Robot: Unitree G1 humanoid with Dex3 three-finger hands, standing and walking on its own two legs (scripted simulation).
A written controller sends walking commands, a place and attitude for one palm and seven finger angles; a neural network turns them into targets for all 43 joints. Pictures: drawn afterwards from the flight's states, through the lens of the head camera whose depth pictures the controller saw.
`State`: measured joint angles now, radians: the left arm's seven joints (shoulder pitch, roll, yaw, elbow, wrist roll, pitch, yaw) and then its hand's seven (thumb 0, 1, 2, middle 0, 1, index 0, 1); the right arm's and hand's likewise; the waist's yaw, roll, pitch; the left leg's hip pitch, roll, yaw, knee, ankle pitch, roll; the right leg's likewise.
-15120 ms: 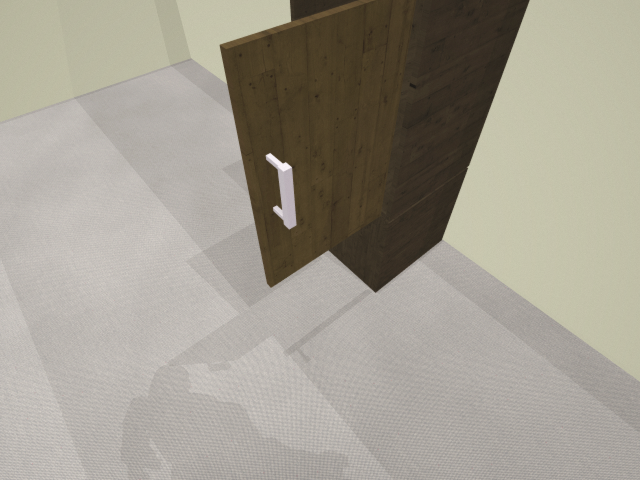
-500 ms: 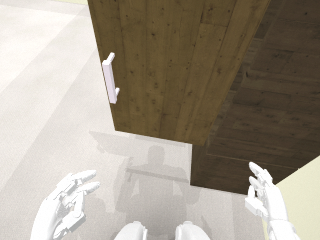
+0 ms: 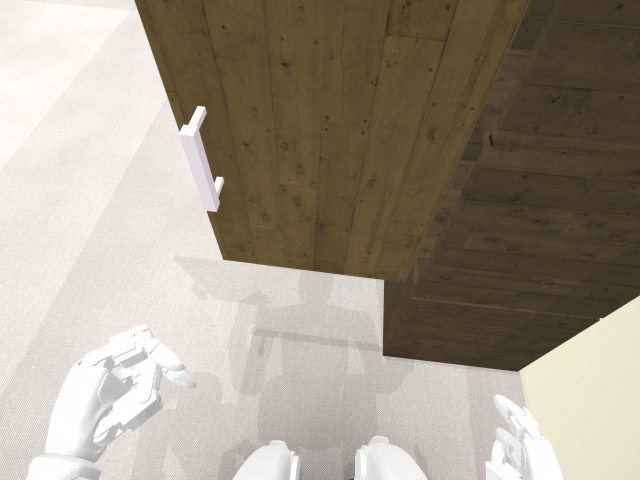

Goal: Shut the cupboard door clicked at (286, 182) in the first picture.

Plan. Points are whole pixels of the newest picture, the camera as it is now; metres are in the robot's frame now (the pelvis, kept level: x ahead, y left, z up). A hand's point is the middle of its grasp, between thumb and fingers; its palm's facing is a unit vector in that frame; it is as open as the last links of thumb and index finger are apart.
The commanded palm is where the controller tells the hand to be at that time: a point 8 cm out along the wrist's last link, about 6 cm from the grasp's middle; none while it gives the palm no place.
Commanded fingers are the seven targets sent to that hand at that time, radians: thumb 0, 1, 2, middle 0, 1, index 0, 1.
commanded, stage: raise the hand and make a fist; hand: left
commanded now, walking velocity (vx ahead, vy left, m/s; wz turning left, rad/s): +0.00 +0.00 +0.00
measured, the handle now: (206, 162) +0.51 +0.20 +0.07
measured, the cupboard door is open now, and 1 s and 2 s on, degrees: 89 89 89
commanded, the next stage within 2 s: bring the fist close to the handle in 0.94 s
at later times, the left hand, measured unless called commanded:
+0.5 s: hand (125, 380) +0.21 +0.21 +0.07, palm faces -0.07 -1.00 -0.03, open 3.1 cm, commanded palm +0.19 +0.27 +0.07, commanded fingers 0.00 0.90 0.90 -1.30 -1.50 -1.30 -1.50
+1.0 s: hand (135, 376) +0.22 +0.20 +0.07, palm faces -0.07 -1.00 -0.02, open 3.1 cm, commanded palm +0.20 +0.26 +0.07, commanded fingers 0.00 0.90 0.90 -1.30 -1.50 -1.30 -1.50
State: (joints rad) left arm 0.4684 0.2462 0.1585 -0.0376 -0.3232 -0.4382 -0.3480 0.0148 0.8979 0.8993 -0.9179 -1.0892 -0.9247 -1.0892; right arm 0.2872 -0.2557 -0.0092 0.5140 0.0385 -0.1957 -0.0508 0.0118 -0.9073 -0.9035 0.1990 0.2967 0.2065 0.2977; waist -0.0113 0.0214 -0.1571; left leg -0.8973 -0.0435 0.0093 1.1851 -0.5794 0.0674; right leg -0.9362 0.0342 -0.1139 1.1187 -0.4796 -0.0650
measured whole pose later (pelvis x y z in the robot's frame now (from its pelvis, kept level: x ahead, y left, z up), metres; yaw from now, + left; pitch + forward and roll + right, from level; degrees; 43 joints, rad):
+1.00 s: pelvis +0.00 +0.02 +0.01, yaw +0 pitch +14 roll -3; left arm 0.38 0.27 0.14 -0.01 -0.29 -0.38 -0.30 0.02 0.90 0.90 -1.30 -1.50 -1.30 -1.50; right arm 0.27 -0.25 0.03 0.47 0.04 -0.18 -0.03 0.01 -0.91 -0.90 0.20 0.30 0.21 0.30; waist -0.01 0.03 -0.16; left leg -0.82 -0.06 0.01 1.11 -0.54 0.09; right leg -0.84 0.03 -0.11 1.03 -0.44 -0.04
